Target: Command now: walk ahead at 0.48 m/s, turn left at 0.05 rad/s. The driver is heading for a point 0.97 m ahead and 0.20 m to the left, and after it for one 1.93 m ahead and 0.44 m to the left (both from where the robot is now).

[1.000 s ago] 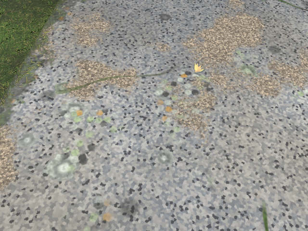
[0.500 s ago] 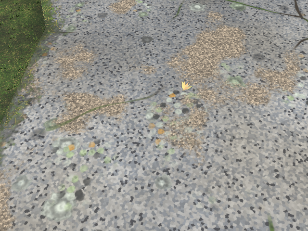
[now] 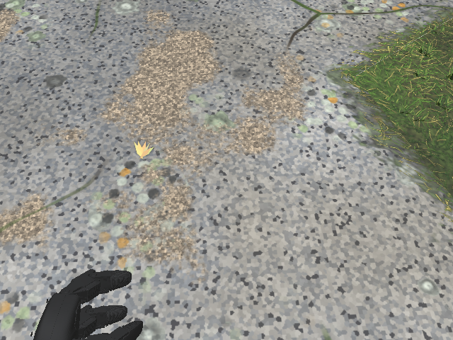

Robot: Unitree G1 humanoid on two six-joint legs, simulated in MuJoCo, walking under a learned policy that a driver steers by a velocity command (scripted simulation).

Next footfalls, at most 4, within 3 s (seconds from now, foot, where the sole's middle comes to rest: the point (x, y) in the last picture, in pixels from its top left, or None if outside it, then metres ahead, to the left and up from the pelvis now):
0.02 right None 0.19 -0.11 -0.76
0.56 left None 0.44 0.18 -0.76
1.10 right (177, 224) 0.81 0.09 -0.76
1.58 left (105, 171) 1.05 0.33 -0.76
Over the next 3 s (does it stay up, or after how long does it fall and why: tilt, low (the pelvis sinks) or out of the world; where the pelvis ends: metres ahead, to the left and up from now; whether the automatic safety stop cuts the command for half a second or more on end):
stays up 1.45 0.25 0.01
